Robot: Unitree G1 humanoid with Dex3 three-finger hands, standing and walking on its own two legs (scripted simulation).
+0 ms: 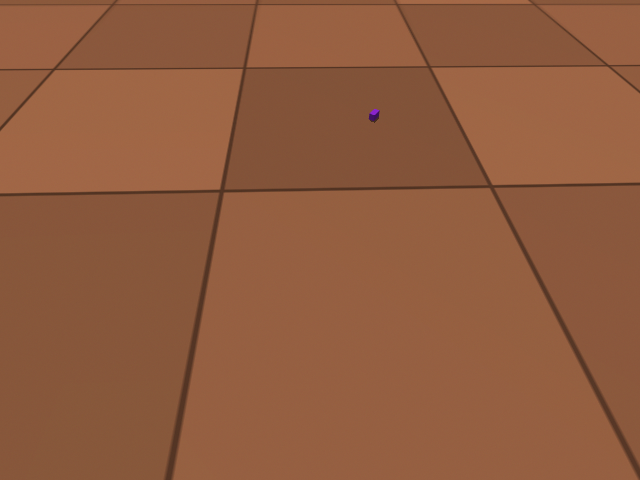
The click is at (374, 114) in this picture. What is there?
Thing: small brick
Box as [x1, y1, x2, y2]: [369, 109, 379, 120]
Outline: 379,110 374,109 369,113 369,119 373,120 378,116
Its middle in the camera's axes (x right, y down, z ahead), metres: +0.35 -0.75 +2.34
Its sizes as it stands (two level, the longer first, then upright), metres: 0.066 0.034 0.038
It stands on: the floor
